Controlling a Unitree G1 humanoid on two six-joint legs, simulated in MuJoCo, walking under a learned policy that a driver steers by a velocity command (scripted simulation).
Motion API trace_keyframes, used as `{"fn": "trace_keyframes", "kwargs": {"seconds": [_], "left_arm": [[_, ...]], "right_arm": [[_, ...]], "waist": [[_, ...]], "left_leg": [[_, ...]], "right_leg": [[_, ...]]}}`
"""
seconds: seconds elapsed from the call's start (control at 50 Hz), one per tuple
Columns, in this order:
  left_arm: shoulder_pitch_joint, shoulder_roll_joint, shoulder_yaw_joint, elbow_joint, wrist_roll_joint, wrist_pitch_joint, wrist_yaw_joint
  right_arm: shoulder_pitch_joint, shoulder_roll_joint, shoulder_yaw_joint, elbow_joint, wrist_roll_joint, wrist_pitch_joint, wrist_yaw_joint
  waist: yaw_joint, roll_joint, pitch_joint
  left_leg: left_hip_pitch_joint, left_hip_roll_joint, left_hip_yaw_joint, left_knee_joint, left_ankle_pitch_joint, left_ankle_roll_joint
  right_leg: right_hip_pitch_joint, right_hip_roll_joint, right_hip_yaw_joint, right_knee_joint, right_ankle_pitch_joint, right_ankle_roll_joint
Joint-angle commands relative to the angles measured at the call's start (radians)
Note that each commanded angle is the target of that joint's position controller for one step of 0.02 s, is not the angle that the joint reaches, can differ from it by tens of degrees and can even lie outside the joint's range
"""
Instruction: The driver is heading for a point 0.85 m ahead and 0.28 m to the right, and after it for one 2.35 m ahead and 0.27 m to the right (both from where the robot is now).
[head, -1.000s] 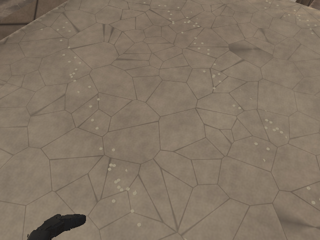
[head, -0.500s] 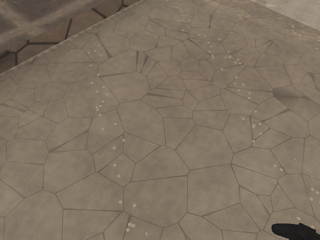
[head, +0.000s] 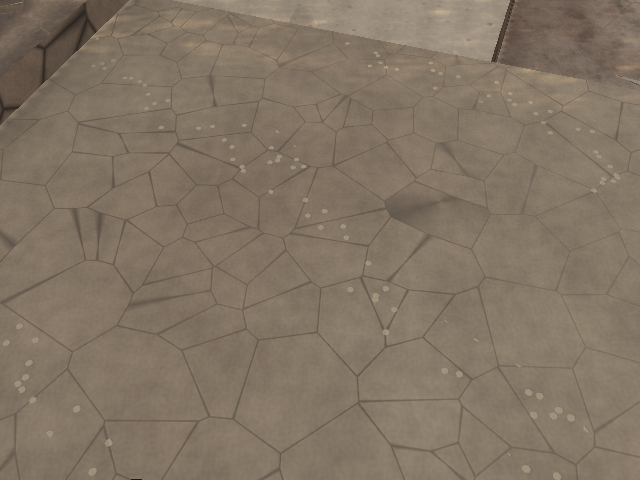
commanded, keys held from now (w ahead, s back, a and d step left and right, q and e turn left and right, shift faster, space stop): w+e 1.00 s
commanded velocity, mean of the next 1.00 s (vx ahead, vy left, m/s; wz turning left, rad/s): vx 0.50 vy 0.00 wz -0.59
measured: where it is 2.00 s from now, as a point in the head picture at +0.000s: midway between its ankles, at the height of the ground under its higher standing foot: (494, 235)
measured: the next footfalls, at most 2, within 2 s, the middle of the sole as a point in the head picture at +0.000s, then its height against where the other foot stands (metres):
right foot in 0.04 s outside the picture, level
left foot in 0.54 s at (300, 454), level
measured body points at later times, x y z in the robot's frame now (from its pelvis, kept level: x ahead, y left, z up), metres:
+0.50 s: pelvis +0.29 -0.02 +0.01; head +0.32 -0.04 +0.45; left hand +0.41 +0.26 -0.10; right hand +0.46 -0.32 -0.07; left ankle +0.48 +0.06 -0.71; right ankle +0.15 -0.10 -0.73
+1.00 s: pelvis +0.53 -0.11 +0.00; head +0.55 -0.14 +0.45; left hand +0.85 -0.06 -0.07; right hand +0.37 -0.37 -0.12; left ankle +0.48 +0.06 -0.73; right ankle +0.59 -0.31 -0.70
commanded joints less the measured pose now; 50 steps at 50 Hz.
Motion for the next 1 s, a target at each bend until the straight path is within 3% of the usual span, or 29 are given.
{"fn": "trace_keyframes", "kwargs": {"seconds": [0.02,0.04,0.06,0.08,0.1,0.12,0.14,0.16,0.18,0.22,0.26,0.34,0.42,0.48,0.5,0.52,0.54,0.56,0.58,0.6,0.62,0.64,0.68,0.76,0.82,0.9,0.96,1.0], "left_arm": [[0.108,0.145,0.057,-0.06,-0.004,-0.003,-0.003],[0.277,0.202,0.091,-0.016,-0.005,0.0,0.01],[0.38,0.295,0.116,0.011,-0.008,0.011,0.034],[0.311,0.344,0.112,-0.029,-0.007,-0.008,0.028],[0.321,0.252,0.084,-0.037,-0.001,-0.024,0.018],[0.288,0.213,0.072,-0.033,0.004,-0.038,0.018],[0.222,0.186,0.063,-0.039,0.003,-0.046,0.017],[0.167,0.153,0.052,-0.05,0.005,-0.05,0.021],[0.143,0.143,0.046,-0.065,0.014,-0.05,0.027],[0.148,0.16,0.049,-0.065,0.01,-0.054,0.038],[0.178,0.19,0.056,-0.059,0.008,-0.054,0.053],[0.232,0.2,0.061,-0.043,0.002,-0.043,0.068],[0.288,0.196,0.062,-0.018,-0.006,-0.034,0.069],[0.281,0.194,0.064,-0.019,-0.003,-0.024,0.077],[0.266,0.187,0.062,-0.023,-0.002,-0.02,0.078],[0.256,0.157,0.051,-0.032,0.002,-0.02,0.075],[0.259,0.1,0.028,-0.051,0.016,-0.022,0.071],[0.407,0.04,0.01,-0.079,-0.014,-0.031,0.07],[0.406,0.144,0.024,-0.053,-0.025,-0.032,0.074],[0.297,0.204,0.041,-0.062,-0.02,-0.027,0.073],[0.239,0.202,0.043,-0.073,-0.008,-0.021,0.075],[0.201,0.19,0.045,-0.086,0.003,-0.021,0.072],[0.214,0.152,0.043,-0.092,-0.009,-0.012,0.061],[0.161,0.106,0.03,-0.127,-0.004,0.002,0.056],[0.113,0.1,0.024,-0.136,-0.004,-0.004,0.044],[-0.017,0.077,0.011,-0.169,-0.003,-0.016,0.017],[-0.073,0.086,0.013,-0.2,-0.006,-0.015,0.0],[-0.046,0.118,0.029,-0.207,0.0,-0.01,-0.004]], "right_arm": [[-0.042,-0.222,-0.052,-0.058,0.018,0.014,-0.011],[-0.061,-0.211,-0.046,-0.066,0.021,0.015,-0.012],[-0.03,-0.124,-0.018,-0.088,-0.022,0.005,-0.008],[0.019,-0.041,0.012,-0.145,-0.023,-0.031,0.006],[-0.104,-0.136,-0.006,-0.161,0.014,-0.069,0.022],[-0.162,-0.146,-0.008,-0.187,0.037,-0.087,0.027],[-0.156,-0.132,-0.006,-0.176,0.021,-0.091,0.02],[-0.142,-0.144,-0.015,-0.165,-0.003,-0.085,0.014],[-0.122,-0.145,-0.019,-0.162,-0.01,-0.071,0.016],[-0.115,-0.123,-0.018,-0.169,-0.023,-0.05,0.015],[-0.175,-0.1,-0.01,-0.194,-0.03,-0.039,0.01],[-0.318,-0.062,0.009,-0.24,-0.022,-0.044,0.019],[-0.385,-0.091,0.003,-0.278,-0.005,-0.057,0.035],[-0.344,-0.129,-0.012,-0.277,-0.003,-0.072,0.044],[-0.283,-0.138,-0.02,-0.262,-0.003,-0.078,0.042],[-0.181,-0.164,-0.035,-0.238,-0.012,-0.083,0.036],[-0.029,-0.216,-0.049,-0.225,-0.03,-0.085,0.028],[0.062,-0.291,-0.068,-0.191,-0.039,-0.071,0.03],[0.043,-0.198,-0.047,-0.203,-0.013,-0.067,0.036],[-0.004,-0.134,-0.03,-0.218,-0.01,-0.059,0.031],[-0.055,-0.116,-0.021,-0.224,-0.019,-0.051,0.029],[-0.085,-0.096,-0.014,-0.217,-0.023,-0.046,0.027],[-0.097,-0.082,-0.009,-0.204,-0.028,-0.05,0.022],[-0.077,-0.125,-0.025,-0.173,-0.018,-0.061,0.019],[-0.076,-0.147,-0.03,-0.161,-0.018,-0.053,0.017],[-0.033,-0.176,-0.034,-0.139,-0.01,-0.036,0.011],[-0.002,-0.205,-0.042,-0.122,0.006,-0.018,0.012],[-0.009,-0.234,-0.051,-0.123,0.018,-0.006,0.007]], "waist": [[0.134,0.115,-0.077],[0.226,0.083,-0.16],[0.225,-0.108,-0.233],[0.121,-0.261,-0.357],[0.197,-0.103,-0.35],[0.181,-0.068,-0.222],[0.125,0.028,-0.138],[0.092,0.025,-0.107],[0.067,0.003,-0.095],[0.052,0.004,-0.084],[0.064,0.002,-0.058],[0.122,-0.047,-0.034],[0.148,-0.068,-0.03],[0.117,-0.104,-0.039],[0.082,-0.118,-0.055],[0.031,-0.108,-0.116],[-0.03,-0.011,-0.259],[0.035,0.342,-0.387],[0.017,0.271,-0.334],[-0.009,0.172,-0.204],[0.005,0.102,-0.132],[0.021,0.094,-0.073],[0.052,0.139,-0.051],[0.054,0.104,-0.026],[0.041,0.09,-0.022],[-0.009,0.077,0.017],[-0.014,0.083,0.04],[0.025,0.108,0.008]], "left_leg": [[-0.002,0.273,-0.052,0.274,1.157,0.122],[-0.119,0.231,-0.033,0.502,1.065,0.087],[-0.417,0.156,-0.039,0.833,0.451,0.04],[-0.793,-0.064,-0.229,1.133,-0.207,-0.004],[-0.901,-0.01,-0.387,1.167,-0.163,0.02],[-0.938,0.032,-0.375,1.113,-0.074,0.046],[-0.886,0.078,-0.375,1.016,0.001,0.046],[-0.82,0.107,-0.376,0.928,0.047,0.035],[-0.76,0.121,-0.38,0.893,0.078,0.024],[-0.727,0.115,-0.36,0.813,0.113,-0.013],[-0.741,0.099,-0.343,0.692,0.199,-0.045],[-0.67,0.037,-0.333,0.381,0.447,-0.057],[-0.627,0.007,-0.36,0.255,0.475,-0.036],[-0.574,0.001,-0.373,0.216,0.356,0.001],[-0.497,-0.006,-0.356,0.19,0.333,0.02],[-0.337,0.01,-0.355,0.168,0.336,0.052],[-0.074,0.169,-0.505,0.192,0.281,0.114],[0.248,0.394,-0.982,0.093,0.051,0.279],[0.226,0.413,-1.093,0.035,-0.176,0.272],[0.105,0.371,-0.93,0.02,-0.161,0.227],[-0.02,0.33,-0.793,0.011,-0.032,0.199],[-0.119,0.291,-0.694,-0.01,0.082,0.193],[-0.214,0.247,-0.563,-0.058,0.183,0.182],[-0.221,0.265,-0.428,-0.116,0.324,0.218],[-0.189,0.25,-0.315,-0.121,0.413,0.205],[-0.153,0.24,-0.2,-0.115,0.447,0.175],[-0.074,0.271,-0.161,-0.083,0.524,0.158],[-0.031,0.277,-0.122,0.022,0.819,0.138]], "right_leg": [[0.187,0.103,-0.083,-0.015,-0.12,-0.068],[0.444,0.137,-0.064,-0.097,-0.051,-0.109],[0.732,-0.048,0.226,-0.104,-0.011,-0.173],[0.981,-0.255,0.827,-0.283,-0.229,-0.381],[0.965,-0.263,0.828,-0.374,-0.262,-0.337],[0.854,-0.231,0.682,-0.375,-0.203,-0.295],[0.699,-0.182,0.561,-0.375,-0.087,-0.257],[0.592,-0.145,0.477,-0.384,0.006,-0.234],[0.52,-0.122,0.44,-0.403,0.064,-0.227],[0.445,-0.1,0.391,-0.425,0.162,-0.232],[0.399,-0.074,0.339,-0.435,0.201,-0.225],[0.345,-0.01,0.285,-0.413,0.086,-0.159],[0.403,-0.045,0.369,-0.348,-0.002,-0.137],[0.472,-0.079,0.455,-0.258,0.009,-0.119],[0.469,-0.067,0.462,-0.213,0.043,-0.106],[0.439,-0.016,0.433,-0.1,0.095,-0.076],[0.319,0.047,0.355,0.174,-0.022,-0.037],[-0.044,0.186,0.23,0.503,-0.488,0.034],[-0.177,0.106,0.256,0.646,-0.493,0.046],[-0.211,0.069,0.237,0.681,-0.398,0.053],[-0.18,0.033,0.202,0.665,-0.325,0.058],[-0.159,0.006,0.199,0.618,-0.277,0.06],[-0.088,-0.034,0.183,0.561,-0.233,0.058],[-0.141,-0.057,0.163,0.444,-0.158,0.076],[-0.143,-0.057,0.141,0.302,-0.012,0.08],[-0.093,-0.034,0.065,0.102,0.106,0.064],[-0.079,-0.016,0.028,0.02,0.044,0.033],[0.008,0.036,-0.02,-0.007,-0.059,-0.006]]}}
